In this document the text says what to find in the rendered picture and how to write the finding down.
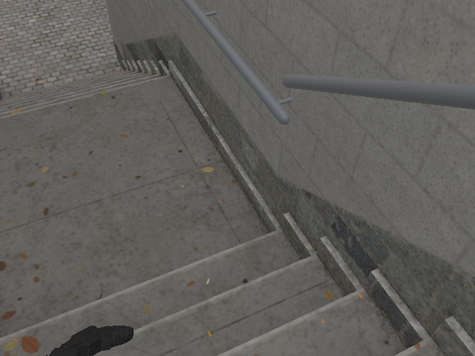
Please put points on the stairs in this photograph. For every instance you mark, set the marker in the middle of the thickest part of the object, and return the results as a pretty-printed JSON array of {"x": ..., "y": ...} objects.
[
  {"x": 255, "y": 299},
  {"x": 71, "y": 90}
]

